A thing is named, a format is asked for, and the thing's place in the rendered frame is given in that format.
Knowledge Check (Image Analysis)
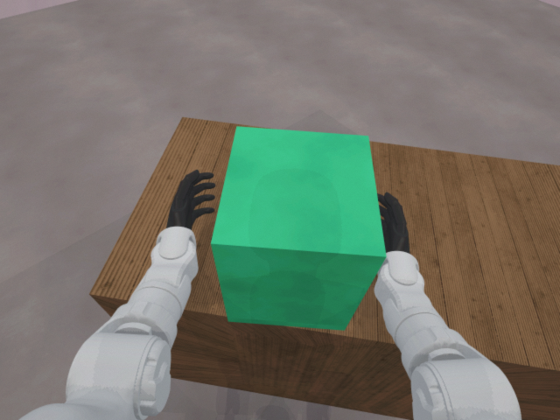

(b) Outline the left robot hand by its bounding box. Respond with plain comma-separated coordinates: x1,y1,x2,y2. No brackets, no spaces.
166,170,215,230

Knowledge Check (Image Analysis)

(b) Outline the carton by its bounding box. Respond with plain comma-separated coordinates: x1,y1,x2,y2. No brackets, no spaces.
211,126,387,331

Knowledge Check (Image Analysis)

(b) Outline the robot right forearm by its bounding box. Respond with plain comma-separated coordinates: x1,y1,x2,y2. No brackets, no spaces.
374,251,522,420

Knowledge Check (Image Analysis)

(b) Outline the robot left forearm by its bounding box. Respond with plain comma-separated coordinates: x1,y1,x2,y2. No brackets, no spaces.
66,227,199,400

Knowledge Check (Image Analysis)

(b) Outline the pedestal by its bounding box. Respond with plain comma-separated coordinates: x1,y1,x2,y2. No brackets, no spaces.
89,117,560,420

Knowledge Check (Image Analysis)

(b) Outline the right robot upper arm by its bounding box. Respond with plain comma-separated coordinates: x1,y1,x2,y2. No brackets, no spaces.
411,358,520,420

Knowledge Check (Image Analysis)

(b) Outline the left robot upper arm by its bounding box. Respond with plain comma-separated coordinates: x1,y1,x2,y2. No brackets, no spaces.
18,332,171,420

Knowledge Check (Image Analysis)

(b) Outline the right robot hand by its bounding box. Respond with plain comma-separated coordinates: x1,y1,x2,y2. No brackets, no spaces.
377,192,410,253

